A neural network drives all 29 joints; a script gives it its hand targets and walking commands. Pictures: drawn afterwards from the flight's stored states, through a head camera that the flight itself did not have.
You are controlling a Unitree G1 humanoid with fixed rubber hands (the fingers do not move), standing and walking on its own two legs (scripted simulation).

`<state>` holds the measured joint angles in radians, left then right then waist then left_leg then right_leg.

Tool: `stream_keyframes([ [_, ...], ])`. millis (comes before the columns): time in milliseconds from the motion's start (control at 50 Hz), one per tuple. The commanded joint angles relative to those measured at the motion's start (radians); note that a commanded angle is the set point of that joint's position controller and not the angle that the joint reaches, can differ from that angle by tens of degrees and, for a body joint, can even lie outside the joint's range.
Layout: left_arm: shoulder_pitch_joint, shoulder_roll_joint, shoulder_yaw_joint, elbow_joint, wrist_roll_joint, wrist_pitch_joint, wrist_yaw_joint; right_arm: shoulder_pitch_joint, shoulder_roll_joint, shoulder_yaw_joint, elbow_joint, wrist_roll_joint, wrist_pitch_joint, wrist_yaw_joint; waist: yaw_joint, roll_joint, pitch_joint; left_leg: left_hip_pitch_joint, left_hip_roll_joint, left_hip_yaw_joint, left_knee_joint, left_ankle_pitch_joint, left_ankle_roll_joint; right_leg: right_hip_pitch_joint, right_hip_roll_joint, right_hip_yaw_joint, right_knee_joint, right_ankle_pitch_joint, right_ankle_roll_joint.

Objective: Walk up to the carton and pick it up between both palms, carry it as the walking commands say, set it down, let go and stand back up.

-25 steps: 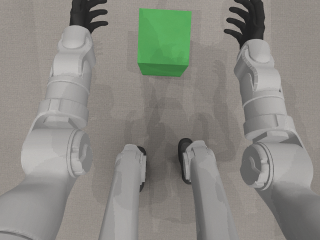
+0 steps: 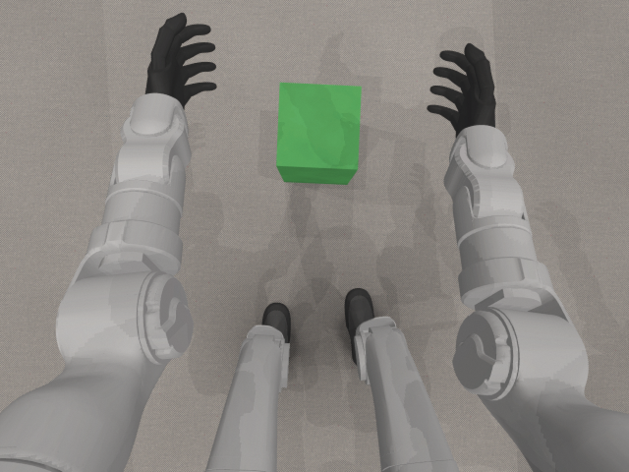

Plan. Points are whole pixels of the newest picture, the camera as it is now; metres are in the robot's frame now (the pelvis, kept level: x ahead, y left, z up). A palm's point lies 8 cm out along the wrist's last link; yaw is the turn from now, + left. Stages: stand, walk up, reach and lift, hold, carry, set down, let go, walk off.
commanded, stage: let go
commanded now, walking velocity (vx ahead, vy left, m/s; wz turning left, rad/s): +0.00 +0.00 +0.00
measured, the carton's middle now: (317, 140) +0.58 -0.01 -0.56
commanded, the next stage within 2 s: stand in 1.30 s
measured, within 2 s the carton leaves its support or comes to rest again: neither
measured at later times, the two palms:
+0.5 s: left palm (85, 242) +0.36 +0.21 -0.02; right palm (564, 253) +0.34 -0.22 -0.02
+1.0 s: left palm out of the picture +0.24 +0.24 +0.04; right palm out of the picture +0.23 -0.22 +0.04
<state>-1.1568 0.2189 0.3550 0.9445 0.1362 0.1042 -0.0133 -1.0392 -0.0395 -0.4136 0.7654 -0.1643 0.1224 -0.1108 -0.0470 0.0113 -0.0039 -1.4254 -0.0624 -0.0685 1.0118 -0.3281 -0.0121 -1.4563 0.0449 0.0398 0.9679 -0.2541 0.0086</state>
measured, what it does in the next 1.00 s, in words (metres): rises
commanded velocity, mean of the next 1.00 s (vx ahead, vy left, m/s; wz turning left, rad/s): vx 0.00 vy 0.00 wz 0.00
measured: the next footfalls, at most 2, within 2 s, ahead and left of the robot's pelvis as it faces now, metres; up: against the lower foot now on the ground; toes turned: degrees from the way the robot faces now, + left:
none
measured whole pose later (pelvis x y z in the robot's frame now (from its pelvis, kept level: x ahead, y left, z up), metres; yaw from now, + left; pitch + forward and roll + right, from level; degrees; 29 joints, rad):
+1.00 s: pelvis +0.08 +0.01 +0.10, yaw -1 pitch -2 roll -1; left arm 0.21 0.21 0.06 0.44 0.01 0.10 -0.07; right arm 0.24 -0.21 -0.04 0.41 0.01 0.10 0.07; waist 0.01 0.01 0.08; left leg -0.11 -0.04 -0.07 0.45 -0.29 0.02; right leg -0.15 0.04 0.06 0.43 -0.24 0.00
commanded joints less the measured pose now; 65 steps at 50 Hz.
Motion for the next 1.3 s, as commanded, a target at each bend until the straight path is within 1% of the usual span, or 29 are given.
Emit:
stream_keyframes([
  [0,-0.136,0.069,0.013,-0.104,0.036,-0.017,0.000,-0.119,-0.048,-0.003,-0.125,-0.040,-0.021,0.011,-0.007,0.026,-0.931,0.412,-0.035,0.061,-0.097,0.304,-0.018,0.680,0.041,-0.066,-0.033,0.331,0.061],
  [60,-0.014,0.049,0.005,-0.178,0.063,-0.013,0.021,-0.024,-0.063,0.026,-0.201,-0.064,-0.017,0.035,0.001,0.040,-1.056,0.514,-0.032,0.052,-0.108,0.446,-0.029,0.770,0.037,-0.053,-0.031,0.453,0.054],
  [120,0.111,0.034,-0.034,-0.307,0.057,-0.009,0.050,0.093,-0.088,0.082,-0.291,-0.053,-0.007,0.063,0.006,0.046,-1.164,0.635,-0.029,0.043,-0.127,0.600,-0.035,0.845,0.032,-0.040,-0.046,0.579,0.049],
  [160,0.212,0.022,-0.074,-0.386,0.036,-0.006,0.058,0.209,-0.089,0.129,-0.324,-0.023,-0.002,0.072,0.005,0.040,-1.163,0.683,-0.029,0.040,-0.150,0.644,-0.029,0.895,0.028,-0.032,-0.070,0.636,0.045],
  [200,0.333,0.007,-0.111,-0.447,0.015,-0.004,0.058,0.335,-0.094,0.173,-0.343,0.010,-0.004,0.081,0.006,0.032,-1.118,0.722,-0.027,0.035,-0.186,0.652,-0.021,0.939,0.021,-0.024,-0.101,0.667,0.041],
  [240,0.439,0.006,-0.130,-0.475,0.002,-0.007,0.054,0.430,-0.103,0.197,-0.354,0.036,-0.015,0.092,0.009,0.019,-1.027,0.744,-0.020,0.028,-0.225,0.625,-0.016,0.960,0.014,-0.016,-0.139,0.648,0.037],
  [300,0.574,0.009,-0.146,-0.489,-0.016,-0.028,0.040,0.542,-0.114,0.228,-0.352,0.065,-0.044,0.111,0.013,0.005,-0.870,0.757,-0.008,0.021,-0.289,0.547,-0.014,0.992,0.005,-0.004,-0.197,0.586,0.030],
  [400,0.758,0.001,-0.178,-0.452,-0.056,-0.069,0.011,0.717,-0.130,0.256,-0.312,0.092,-0.084,0.132,0.012,-0.001,-0.622,0.769,0.008,0.030,-0.380,0.369,-0.017,1.027,-0.014,-0.006,-0.286,0.432,0.020],
  [460,0.860,0.005,-0.192,-0.441,-0.072,-0.089,0.001,0.836,-0.142,0.271,-0.317,0.105,-0.100,0.139,0.017,-0.005,-0.539,0.825,0.015,0.035,-0.422,0.306,-0.014,1.066,-0.020,-0.012,-0.334,0.361,0.015],
  [540,1.010,0.018,-0.201,-0.470,-0.088,-0.112,-0.006,0.986,-0.164,0.295,-0.366,0.125,-0.121,0.143,0.025,-0.013,-0.444,0.922,0.019,0.040,-0.479,0.269,-0.004,1.154,-0.022,-0.014,-0.398,0.322,0.014],
  [600,1.101,0.033,-0.206,-0.503,-0.102,-0.124,-0.011,1.065,-0.183,0.315,-0.403,0.140,-0.131,0.146,0.028,-0.021,-0.357,0.990,0.023,0.045,-0.523,0.247,0.003,1.219,-0.023,-0.016,-0.452,0.297,0.016],
  [700,1.269,0.049,-0.229,-0.558,-0.117,-0.124,-0.028,1.210,-0.206,0.349,-0.449,0.166,-0.130,0.157,0.032,-0.020,-0.232,1.117,0.028,0.053,-0.593,0.257,0.006,1.353,-0.028,-0.011,-0.538,0.312,0.012],
  [760,1.308,0.056,-0.248,-0.582,-0.126,-0.108,-0.040,1.236,-0.218,0.359,-0.458,0.182,-0.115,0.166,0.033,-0.007,-0.138,1.161,0.031,0.056,-0.623,0.233,0.005,1.378,-0.030,-0.012,-0.571,0.271,0.007],
  [820,1.308,0.061,-0.262,-0.595,-0.127,-0.078,-0.049,1.238,-0.237,0.361,-0.454,0.189,-0.089,0.174,0.034,0.008,-0.053,1.183,0.039,0.057,-0.645,0.188,-0.001,1.381,-0.029,-0.017,-0.587,0.197,0.003],
  [860,1.305,0.066,-0.266,-0.600,-0.126,-0.054,-0.054,1.235,-0.249,0.358,-0.450,0.186,-0.070,0.179,0.040,0.018,-0.013,1.190,0.044,0.058,-0.658,0.167,-0.004,1.392,-0.025,-0.024,-0.584,0.167,0.003],
  [920,1.305,0.074,-0.270,-0.603,-0.126,-0.022,-0.058,1.235,-0.266,0.351,-0.447,0.176,-0.041,0.183,0.050,0.027,0.031,1.192,0.053,0.059,-0.675,0.143,-0.003,1.422,-0.016,-0.036,-0.570,0.154,0.005],
  [960,1.309,0.076,-0.273,-0.603,-0.126,-0.006,-0.059,1.240,-0.274,0.345,-0.446,0.168,-0.024,0.182,0.052,0.022,0.053,1.192,0.057,0.058,-0.682,0.139,-0.001,1.438,-0.011,-0.043,-0.562,0.157,0.007],
  [1060,1.318,0.079,-0.278,-0.604,-0.128,0.018,-0.058,1.243,-0.278,0.339,-0.452,0.158,0.008,0.174,0.053,-0.004,0.070,1.228,0.054,0.051,-0.669,0.179,0.001,1.441,-0.008,-0.046,-0.561,0.175,0.005],
  [1120,1.324,0.080,-0.281,-0.603,-0.127,0.021,-0.054,1.242,-0.276,0.341,-0.460,0.158,0.026,0.169,0.052,-0.010,0.060,1.250,0.049,0.047,-0.653,0.215,0.003,1.435,-0.008,-0.042,-0.559,0.188,0.002],
  [1200,1.335,0.084,-0.283,-0.590,-0.117,0.011,-0.037,1.230,-0.267,0.350,-0.465,0.165,0.053,0.161,0.054,-0.005,0.037,1.267,0.045,0.042,-0.628,0.268,0.005,1.424,-0.005,-0.033,-0.547,0.193,-0.001],
  [1280,1.330,0.088,-0.290,-0.584,-0.111,-0.005,-0.014,1.220,-0.262,0.360,-0.457,0.175,0.075,0.148,0.048,0.010,0.012,1.287,0.046,0.035,-0.598,0.325,0.005,1.401,0.001,-0.025,-0.532,0.187,-0.002],
])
